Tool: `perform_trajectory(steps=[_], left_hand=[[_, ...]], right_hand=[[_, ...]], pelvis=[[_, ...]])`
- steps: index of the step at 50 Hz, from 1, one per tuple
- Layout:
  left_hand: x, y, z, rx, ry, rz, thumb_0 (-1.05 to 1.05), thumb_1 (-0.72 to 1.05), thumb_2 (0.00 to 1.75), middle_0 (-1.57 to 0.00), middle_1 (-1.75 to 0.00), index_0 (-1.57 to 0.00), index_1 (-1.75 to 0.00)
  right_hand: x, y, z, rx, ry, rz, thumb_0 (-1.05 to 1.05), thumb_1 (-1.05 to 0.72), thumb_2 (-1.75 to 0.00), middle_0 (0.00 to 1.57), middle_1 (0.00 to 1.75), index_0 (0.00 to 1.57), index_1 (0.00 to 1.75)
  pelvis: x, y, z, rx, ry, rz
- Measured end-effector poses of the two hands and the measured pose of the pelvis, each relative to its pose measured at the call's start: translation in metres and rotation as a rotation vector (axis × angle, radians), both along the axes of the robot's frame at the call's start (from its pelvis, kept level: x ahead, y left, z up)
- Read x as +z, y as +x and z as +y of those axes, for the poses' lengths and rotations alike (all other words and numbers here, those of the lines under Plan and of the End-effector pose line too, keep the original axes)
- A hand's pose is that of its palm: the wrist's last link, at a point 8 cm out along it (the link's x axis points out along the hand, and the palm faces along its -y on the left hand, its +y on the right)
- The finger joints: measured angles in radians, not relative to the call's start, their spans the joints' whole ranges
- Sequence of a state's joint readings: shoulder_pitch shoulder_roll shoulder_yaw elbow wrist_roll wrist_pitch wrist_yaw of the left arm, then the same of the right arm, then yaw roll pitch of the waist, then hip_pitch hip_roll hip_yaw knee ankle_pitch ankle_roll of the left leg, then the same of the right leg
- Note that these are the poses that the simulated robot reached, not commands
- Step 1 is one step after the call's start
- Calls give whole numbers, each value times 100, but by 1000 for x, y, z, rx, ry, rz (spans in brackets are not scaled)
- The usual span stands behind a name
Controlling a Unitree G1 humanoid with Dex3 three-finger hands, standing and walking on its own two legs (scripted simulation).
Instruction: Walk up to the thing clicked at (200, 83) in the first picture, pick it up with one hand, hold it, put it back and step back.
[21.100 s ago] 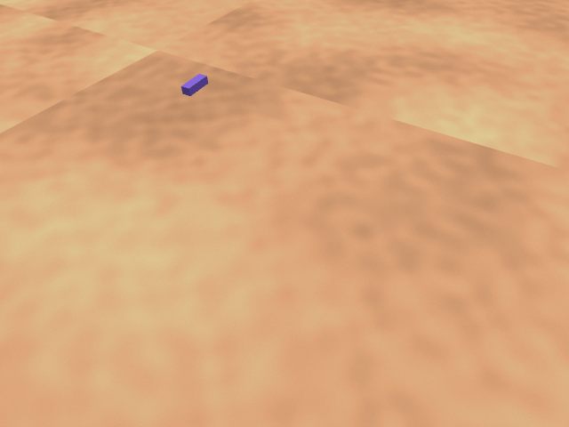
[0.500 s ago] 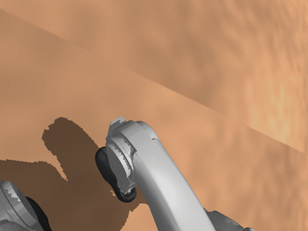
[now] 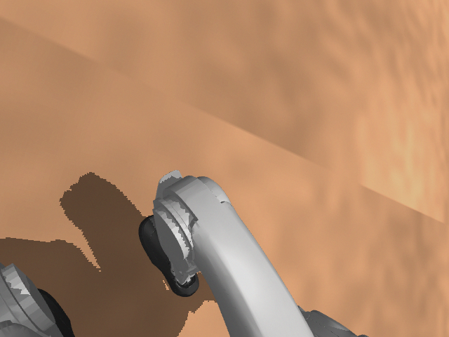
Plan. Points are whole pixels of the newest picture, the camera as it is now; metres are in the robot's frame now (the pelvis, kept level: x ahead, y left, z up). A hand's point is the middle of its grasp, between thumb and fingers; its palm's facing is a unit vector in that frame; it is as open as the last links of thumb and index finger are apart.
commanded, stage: close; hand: left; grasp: from above
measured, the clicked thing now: out of the picture +0.45 +0.36 -0.31
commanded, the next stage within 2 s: settle in 0.14 s
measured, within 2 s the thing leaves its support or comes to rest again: leaves its support in 0.66 s
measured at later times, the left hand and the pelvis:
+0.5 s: hand out of the picture +0.44 +0.35 -0.27, palm faces -0.15 -0.40 -0.91, open 9.8 cm; pelvis +0.00 +0.00 +0.00, yaw +0 degrees
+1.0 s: hand out of the picture +0.44 +0.37 -0.20, palm faces -0.12 -0.42 -0.90, open 9.7 cm; pelvis +0.01 +0.00 +0.01, yaw +2 degrees
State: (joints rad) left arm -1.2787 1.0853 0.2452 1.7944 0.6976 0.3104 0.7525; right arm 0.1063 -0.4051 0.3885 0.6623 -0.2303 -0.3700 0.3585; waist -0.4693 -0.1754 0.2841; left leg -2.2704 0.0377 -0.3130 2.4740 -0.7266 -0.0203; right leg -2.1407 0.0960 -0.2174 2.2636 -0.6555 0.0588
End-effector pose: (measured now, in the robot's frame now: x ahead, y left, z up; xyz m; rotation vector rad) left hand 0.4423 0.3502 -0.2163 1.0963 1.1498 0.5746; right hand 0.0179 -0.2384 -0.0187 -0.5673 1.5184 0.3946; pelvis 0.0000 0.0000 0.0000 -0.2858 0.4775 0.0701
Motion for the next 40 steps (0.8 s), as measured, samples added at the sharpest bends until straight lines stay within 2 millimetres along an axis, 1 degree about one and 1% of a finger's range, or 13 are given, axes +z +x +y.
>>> perform_trajectory(steps=[14,24,30,35,40], left_hand=[[1,0,-1,-6,9,-2,-1,0,66,-61,-61,-63,-65],[2,0,0,4,5,-2,0,1,62,-63,-60,-65,-62],[4,-1,1,47,-11,-19,1,1,61,-63,-61,-66,-63],[12,-1,6,84,-40,-38,1,1,59,-64,-61,-67,-63],[32,3,15,60,-16,-49,2,2,54,-66,-58,-69,-61]], right_hand=[[4,0,-1,7,2,5,1,-91,-89,20,29,19,30],[4,0,0,-2,3,3,1,-92,-90,20,29,19,30],[5,0,0,-10,3,9,1,-93,-90,20,29,19,30],[6,1,-1,-29,-1,7,1,-93,-90,20,29,19,30],[4,6,-2,-57,1,-17,1,-93,-90,20,29,19,30]], pelvis=[[2,0,0,1,-1,1],[3,1,0,-1,-3,5],[4,1,0,0,-1,9],[6,1,-1,2,3,25],[9,3,-2,5,10,49]])
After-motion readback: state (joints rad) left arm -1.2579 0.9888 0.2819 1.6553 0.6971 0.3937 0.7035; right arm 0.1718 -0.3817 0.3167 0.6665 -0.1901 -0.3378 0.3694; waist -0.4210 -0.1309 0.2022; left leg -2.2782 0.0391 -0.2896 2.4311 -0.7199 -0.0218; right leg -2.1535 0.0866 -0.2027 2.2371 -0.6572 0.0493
